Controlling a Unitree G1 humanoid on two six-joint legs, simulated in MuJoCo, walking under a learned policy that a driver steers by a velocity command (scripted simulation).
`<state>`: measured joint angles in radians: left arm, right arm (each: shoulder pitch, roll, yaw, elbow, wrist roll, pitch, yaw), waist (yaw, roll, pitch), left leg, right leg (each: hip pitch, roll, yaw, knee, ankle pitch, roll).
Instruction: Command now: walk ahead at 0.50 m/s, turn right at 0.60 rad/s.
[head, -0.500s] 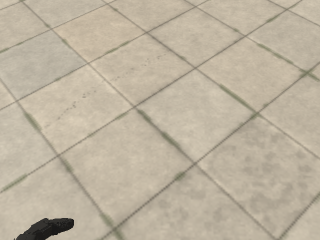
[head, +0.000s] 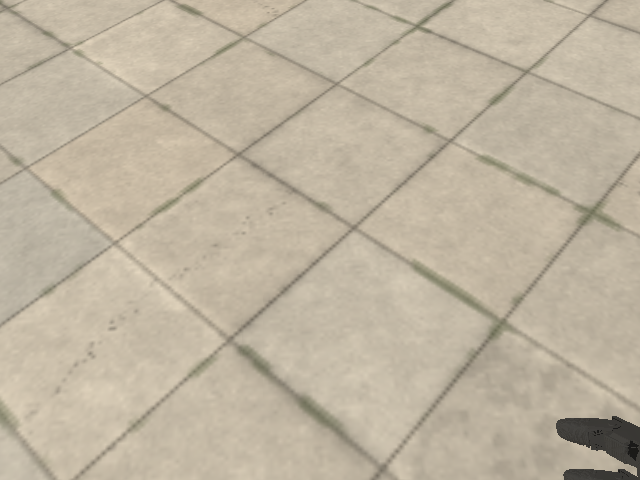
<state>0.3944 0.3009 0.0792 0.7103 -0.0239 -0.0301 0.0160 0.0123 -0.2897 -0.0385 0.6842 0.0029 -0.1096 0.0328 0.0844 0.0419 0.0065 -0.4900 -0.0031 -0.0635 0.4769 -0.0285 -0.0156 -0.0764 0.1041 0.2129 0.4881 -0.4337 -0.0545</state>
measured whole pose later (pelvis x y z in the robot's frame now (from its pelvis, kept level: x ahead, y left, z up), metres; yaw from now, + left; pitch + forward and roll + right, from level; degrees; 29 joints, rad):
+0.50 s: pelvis +0.26 -0.03 +0.00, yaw -18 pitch +2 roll +2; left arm 0.06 0.28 0.06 0.58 -0.02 -0.02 -0.05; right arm 0.34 -0.32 -0.08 0.84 0.02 -0.06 0.00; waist -0.09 -0.02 0.05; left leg 0.10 0.05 0.25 0.30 -0.41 -0.06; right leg -0.58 -0.05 -0.03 0.63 -0.12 -0.07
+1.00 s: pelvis +0.53 -0.15 +0.00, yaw -28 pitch +2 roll -1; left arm 0.37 0.29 0.06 0.76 -0.01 -0.05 0.01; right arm 0.05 -0.28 -0.03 0.70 0.00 -0.09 0.05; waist 0.08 0.05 0.02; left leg -0.56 0.04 -0.01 0.52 0.03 0.01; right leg 0.02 0.09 0.11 0.33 -0.38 -0.06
